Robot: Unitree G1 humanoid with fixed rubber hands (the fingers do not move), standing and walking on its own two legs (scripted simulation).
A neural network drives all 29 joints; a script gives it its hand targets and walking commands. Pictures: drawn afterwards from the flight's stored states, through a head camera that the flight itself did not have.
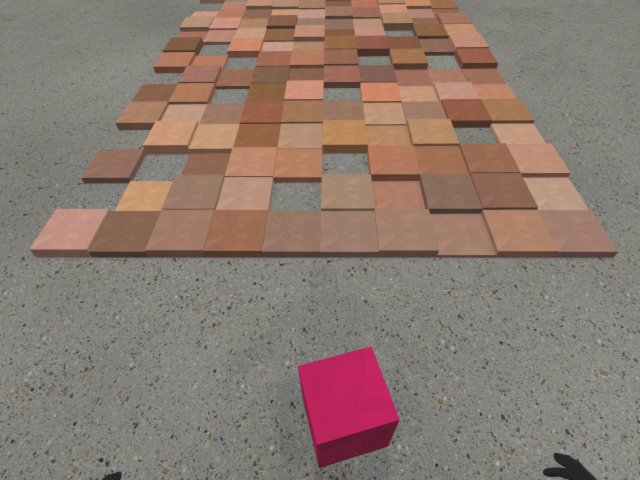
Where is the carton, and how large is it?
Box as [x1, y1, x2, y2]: [298, 346, 399, 467]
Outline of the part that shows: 371,346 298,366 303,401 319,467 387,446 399,419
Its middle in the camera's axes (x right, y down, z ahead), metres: +0.06 +0.48 +1.09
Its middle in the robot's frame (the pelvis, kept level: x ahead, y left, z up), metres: +0.42 -0.04 -0.66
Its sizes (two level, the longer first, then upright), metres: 0.210 0.200 0.250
